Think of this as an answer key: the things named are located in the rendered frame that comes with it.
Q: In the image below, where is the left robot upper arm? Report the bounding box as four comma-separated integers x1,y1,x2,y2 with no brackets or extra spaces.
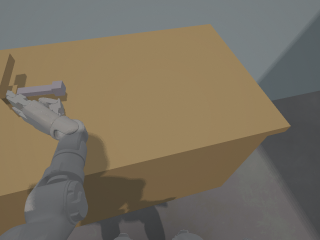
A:
0,179,88,240

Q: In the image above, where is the robot left forearm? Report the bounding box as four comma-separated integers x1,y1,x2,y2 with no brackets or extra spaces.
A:
24,115,89,224

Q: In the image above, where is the right robot shin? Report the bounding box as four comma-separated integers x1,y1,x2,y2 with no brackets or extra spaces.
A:
177,230,189,236

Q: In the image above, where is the left robot shin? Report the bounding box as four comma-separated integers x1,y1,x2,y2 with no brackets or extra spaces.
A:
118,233,129,238

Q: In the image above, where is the robot shin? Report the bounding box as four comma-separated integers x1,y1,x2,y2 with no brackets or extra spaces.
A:
118,233,129,238
177,230,189,236

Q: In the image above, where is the counter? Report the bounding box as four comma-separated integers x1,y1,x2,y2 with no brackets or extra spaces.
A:
0,24,290,236

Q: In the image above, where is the left robot hand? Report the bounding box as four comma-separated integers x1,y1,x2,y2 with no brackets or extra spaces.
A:
6,90,65,135

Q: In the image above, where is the tap lever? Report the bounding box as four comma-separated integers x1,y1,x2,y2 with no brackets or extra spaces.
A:
16,80,66,97

